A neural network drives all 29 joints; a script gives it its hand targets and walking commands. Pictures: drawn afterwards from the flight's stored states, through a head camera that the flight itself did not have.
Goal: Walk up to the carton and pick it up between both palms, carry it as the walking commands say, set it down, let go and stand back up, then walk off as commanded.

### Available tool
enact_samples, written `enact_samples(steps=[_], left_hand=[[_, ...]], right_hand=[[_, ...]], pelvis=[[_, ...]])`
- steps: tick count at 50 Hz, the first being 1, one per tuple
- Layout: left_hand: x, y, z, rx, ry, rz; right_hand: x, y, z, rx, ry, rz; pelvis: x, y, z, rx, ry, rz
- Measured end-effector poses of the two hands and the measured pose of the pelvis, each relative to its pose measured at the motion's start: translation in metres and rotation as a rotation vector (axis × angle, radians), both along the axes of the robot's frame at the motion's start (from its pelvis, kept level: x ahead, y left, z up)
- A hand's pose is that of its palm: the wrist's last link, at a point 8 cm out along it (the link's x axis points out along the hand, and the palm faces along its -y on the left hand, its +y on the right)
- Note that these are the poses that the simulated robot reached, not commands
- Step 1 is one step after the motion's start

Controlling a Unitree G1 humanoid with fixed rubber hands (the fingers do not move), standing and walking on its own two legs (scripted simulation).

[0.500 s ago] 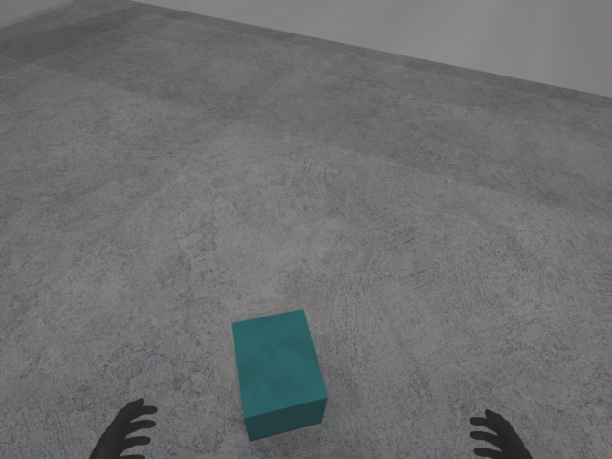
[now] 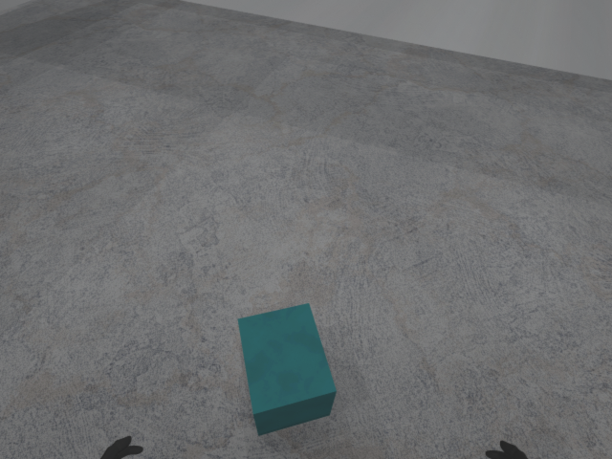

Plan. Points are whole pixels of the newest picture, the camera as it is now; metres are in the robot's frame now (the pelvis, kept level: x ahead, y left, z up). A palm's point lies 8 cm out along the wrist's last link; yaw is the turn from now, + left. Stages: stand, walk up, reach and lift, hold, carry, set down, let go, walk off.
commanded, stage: stand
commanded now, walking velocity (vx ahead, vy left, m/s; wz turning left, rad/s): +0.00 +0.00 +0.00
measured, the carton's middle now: (284, 367) +0.49 +0.06 -0.66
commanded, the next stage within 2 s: walk off in 1.20 s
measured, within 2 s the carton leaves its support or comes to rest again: neither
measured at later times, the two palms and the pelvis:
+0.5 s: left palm out of the picture +0.05 +0.28 -0.11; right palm out of the picture +0.07 -0.30 -0.10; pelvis -0.02 -0.01 +0.00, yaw +1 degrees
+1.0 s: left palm out of the picture +0.04 +0.28 -0.10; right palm out of the picture +0.06 -0.30 -0.10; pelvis -0.03 -0.02 +0.01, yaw +2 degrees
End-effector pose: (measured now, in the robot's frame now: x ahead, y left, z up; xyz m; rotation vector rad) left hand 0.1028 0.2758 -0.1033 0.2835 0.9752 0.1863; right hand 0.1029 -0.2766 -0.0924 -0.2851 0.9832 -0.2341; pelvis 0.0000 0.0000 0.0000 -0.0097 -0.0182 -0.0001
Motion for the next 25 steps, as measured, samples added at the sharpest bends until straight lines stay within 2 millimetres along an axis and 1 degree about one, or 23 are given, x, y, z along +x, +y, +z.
enact_samples(steps=[4,9,19,25], left_hand=[[-0.005,0.000,0.000,0.002,0.003,0.010],[-0.019,0.001,-0.002,0.010,0.033,0.021],[-0.044,-0.001,-0.003,0.011,0.071,0.029],[-0.055,-0.001,-0.003,0.019,0.086,0.042]], right_hand=[[-0.009,-0.001,-0.002,0.001,0.025,-0.002],[-0.021,-0.006,-0.004,0.003,0.046,-0.012],[-0.032,-0.013,-0.005,0.002,0.071,0.000],[-0.037,-0.019,-0.005,-0.006,0.092,0.002]], pelvis=[[-0.003,-0.001,0.001,0.001,-0.006,0.005],[-0.008,-0.003,0.001,0.003,-0.011,0.008],[-0.018,-0.009,0.004,0.002,-0.017,0.018],[-0.021,-0.011,0.005,0.003,-0.022,0.020]])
